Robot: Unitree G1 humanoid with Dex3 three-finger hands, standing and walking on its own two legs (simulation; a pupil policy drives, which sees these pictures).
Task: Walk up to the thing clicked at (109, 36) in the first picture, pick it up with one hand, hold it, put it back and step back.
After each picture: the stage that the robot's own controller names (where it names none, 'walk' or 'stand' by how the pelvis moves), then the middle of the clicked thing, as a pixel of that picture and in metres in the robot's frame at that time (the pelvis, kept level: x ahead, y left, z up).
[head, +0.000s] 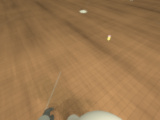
stand; (108, 37) +2.10 -0.47 -0.72
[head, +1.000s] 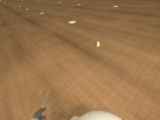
walk; (98, 44) +2.00 -0.02 -0.69
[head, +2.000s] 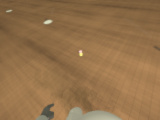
walk; (80, 53) +1.36 +0.31 -0.71
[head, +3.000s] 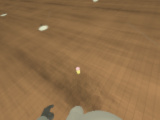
walk; (78, 70) +0.90 +0.30 -0.72
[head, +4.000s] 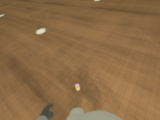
walk; (77, 87) +0.55 +0.25 -0.71
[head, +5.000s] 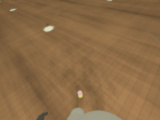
stand; (80, 94) +0.44 +0.19 -0.71
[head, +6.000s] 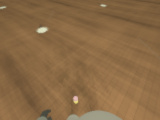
stand; (75, 99) +0.39 +0.17 -0.72
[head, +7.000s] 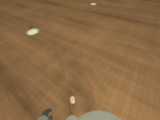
stand; (72, 99) +0.38 +0.22 -0.72
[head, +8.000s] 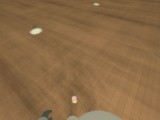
stand; (74, 99) +0.39 +0.19 -0.73
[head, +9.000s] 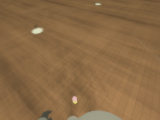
stand; (74, 99) +0.38 +0.19 -0.73
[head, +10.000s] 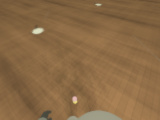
go down; (74, 100) +0.38 +0.18 -0.73
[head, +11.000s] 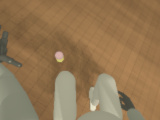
go down; (59, 57) +0.46 +0.23 -0.31
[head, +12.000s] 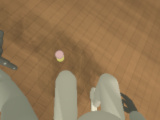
approach; (59, 56) +0.46 +0.24 -0.29
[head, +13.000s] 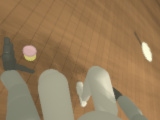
close in; (30, 53) +0.44 +0.28 -0.22
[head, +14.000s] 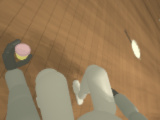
close; (22, 52) +0.43 +0.29 -0.22
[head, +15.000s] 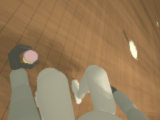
lift; (30, 57) +0.40 +0.25 -0.23
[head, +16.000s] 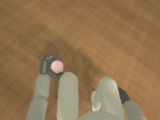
lift; (57, 67) +0.33 +0.25 -0.07
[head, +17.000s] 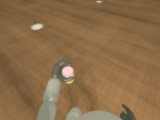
hold; (68, 75) +0.32 +0.16 +0.06
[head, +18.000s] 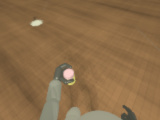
hold; (69, 77) +0.32 +0.16 +0.01
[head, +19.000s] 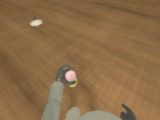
hold; (71, 79) +0.31 +0.15 +0.00
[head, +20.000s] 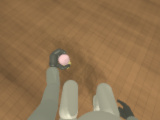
crouch; (65, 62) +0.41 +0.18 -0.07
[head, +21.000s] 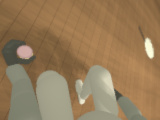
lower; (26, 54) +0.41 +0.28 -0.23
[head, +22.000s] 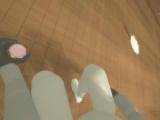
lower; (18, 53) +0.42 +0.29 -0.23
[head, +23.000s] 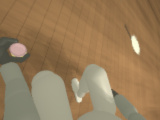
lower; (19, 52) +0.43 +0.29 -0.23
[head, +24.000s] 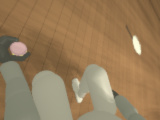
lower; (19, 51) +0.43 +0.29 -0.22
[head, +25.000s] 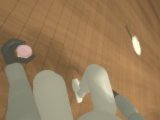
loosen; (24, 54) +0.42 +0.27 -0.23
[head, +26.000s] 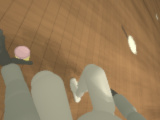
withdraw; (22, 55) +0.42 +0.27 -0.23
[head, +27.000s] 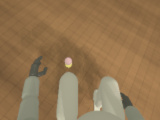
walk; (68, 62) +0.45 +0.20 -0.33
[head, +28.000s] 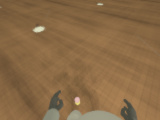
stand; (77, 101) +0.38 +0.14 -0.66
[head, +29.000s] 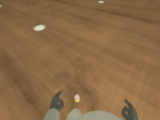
stand; (77, 98) +0.39 +0.15 -0.67
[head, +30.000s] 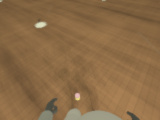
stand; (77, 96) +0.39 +0.14 -0.69
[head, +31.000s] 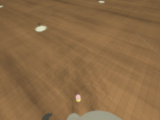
walk; (78, 98) +0.40 +0.15 -0.72
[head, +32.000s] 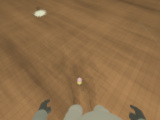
walk; (79, 81) +0.54 +0.14 -0.71
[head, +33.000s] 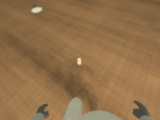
walk; (79, 61) +0.88 +0.23 -0.68
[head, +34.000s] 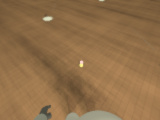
stand; (81, 63) +1.04 +0.16 -0.71
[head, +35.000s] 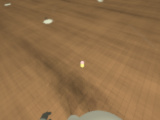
stand; (82, 64) +1.05 +0.17 -0.72
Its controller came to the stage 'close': yes
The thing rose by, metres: 0.71
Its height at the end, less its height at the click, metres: +0.00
